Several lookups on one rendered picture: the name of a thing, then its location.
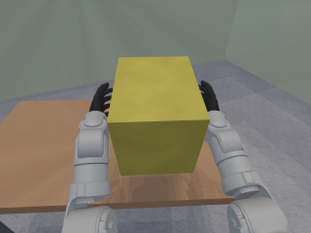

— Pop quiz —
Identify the carton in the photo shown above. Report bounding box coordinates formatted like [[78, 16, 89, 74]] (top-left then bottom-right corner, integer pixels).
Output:
[[107, 56, 210, 176]]

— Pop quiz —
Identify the left robot hand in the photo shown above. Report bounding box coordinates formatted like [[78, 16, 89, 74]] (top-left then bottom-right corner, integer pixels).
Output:
[[89, 83, 113, 117]]

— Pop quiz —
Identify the right robot hand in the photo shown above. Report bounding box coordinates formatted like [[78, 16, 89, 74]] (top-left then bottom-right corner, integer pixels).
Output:
[[198, 81, 220, 112]]

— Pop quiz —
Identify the robot left upper arm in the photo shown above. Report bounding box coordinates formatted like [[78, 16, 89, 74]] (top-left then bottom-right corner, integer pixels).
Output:
[[62, 206, 118, 233]]

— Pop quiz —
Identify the robot right upper arm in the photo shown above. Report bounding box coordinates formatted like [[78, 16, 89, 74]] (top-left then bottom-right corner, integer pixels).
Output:
[[226, 195, 290, 233]]

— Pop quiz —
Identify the table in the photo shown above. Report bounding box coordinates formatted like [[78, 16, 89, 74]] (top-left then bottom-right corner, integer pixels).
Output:
[[0, 99, 251, 233]]

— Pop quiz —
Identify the left robot forearm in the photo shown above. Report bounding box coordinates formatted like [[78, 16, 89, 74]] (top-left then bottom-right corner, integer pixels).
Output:
[[61, 111, 111, 233]]

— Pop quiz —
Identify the right robot forearm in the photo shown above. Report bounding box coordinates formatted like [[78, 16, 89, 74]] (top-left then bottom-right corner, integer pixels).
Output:
[[204, 110, 290, 231]]

